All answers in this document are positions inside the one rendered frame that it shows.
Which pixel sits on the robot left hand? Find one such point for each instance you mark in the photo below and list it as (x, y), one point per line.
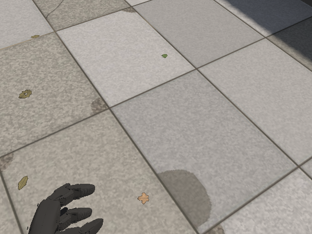
(49, 218)

